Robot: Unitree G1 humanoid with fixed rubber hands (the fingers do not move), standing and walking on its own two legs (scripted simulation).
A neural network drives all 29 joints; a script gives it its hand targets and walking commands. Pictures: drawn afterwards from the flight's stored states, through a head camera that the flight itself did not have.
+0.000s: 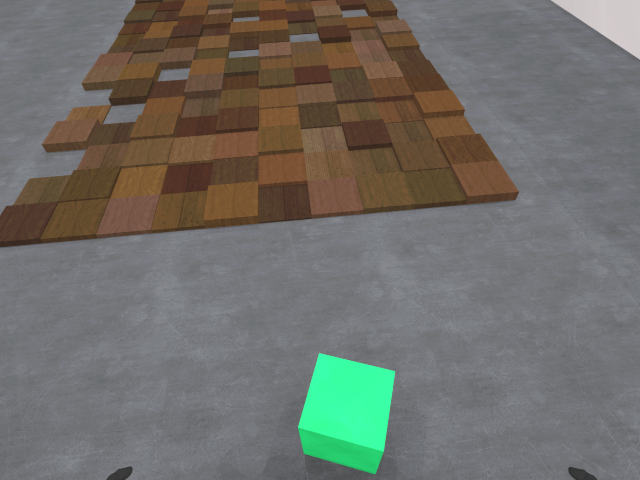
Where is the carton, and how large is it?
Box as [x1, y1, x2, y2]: [298, 353, 394, 473]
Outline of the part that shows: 319,353 298,426 304,453 375,473 384,446 394,371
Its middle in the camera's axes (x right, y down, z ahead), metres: +0.08 +0.48 +1.08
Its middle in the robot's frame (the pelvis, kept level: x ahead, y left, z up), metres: +0.41 -0.02 -0.66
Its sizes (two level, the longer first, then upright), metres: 0.210 0.200 0.250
